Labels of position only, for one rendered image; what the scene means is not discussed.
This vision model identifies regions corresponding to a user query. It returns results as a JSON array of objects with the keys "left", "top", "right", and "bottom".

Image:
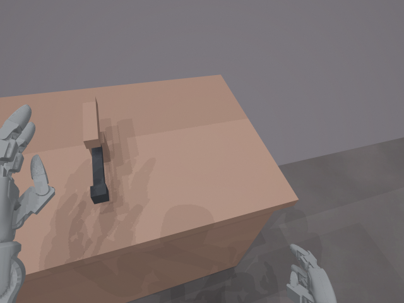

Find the robot right hand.
[{"left": 287, "top": 244, "right": 337, "bottom": 303}]

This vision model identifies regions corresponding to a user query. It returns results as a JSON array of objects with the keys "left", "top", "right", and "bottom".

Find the counter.
[{"left": 0, "top": 74, "right": 299, "bottom": 303}]

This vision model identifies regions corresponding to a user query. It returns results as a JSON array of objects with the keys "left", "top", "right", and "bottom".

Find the robot left forearm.
[{"left": 0, "top": 241, "right": 26, "bottom": 303}]

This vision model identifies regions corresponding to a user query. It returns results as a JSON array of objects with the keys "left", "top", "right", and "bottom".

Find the robot left hand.
[{"left": 0, "top": 104, "right": 55, "bottom": 243}]

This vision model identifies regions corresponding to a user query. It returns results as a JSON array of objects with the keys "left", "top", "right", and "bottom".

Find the tap lever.
[{"left": 90, "top": 145, "right": 109, "bottom": 204}]

